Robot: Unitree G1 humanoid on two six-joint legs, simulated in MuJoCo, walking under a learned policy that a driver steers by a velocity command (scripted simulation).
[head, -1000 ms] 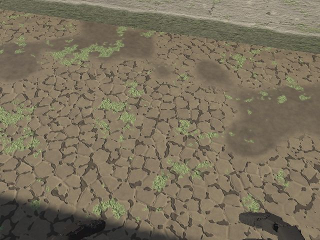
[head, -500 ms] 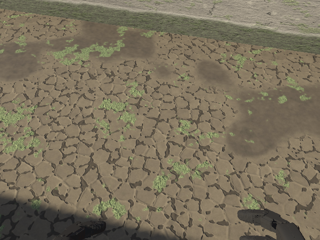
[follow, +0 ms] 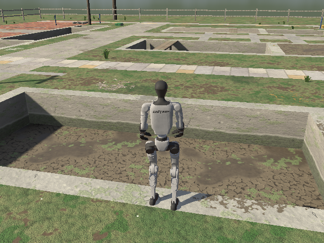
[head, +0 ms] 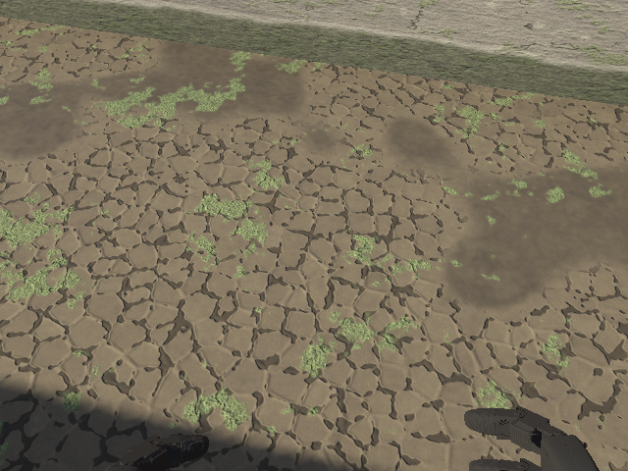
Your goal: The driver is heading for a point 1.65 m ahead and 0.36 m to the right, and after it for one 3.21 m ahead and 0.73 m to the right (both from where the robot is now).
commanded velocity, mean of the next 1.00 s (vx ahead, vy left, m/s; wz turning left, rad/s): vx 0.31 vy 0.00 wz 0.00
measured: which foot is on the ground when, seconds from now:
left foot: down 0.00-1.00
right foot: down 0.00-1.00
